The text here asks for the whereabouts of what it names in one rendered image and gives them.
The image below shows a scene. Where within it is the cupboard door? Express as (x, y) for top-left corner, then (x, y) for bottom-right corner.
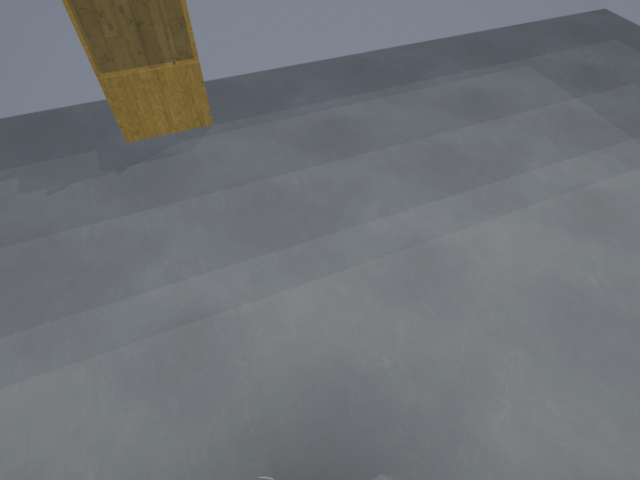
(68, 0), (194, 74)

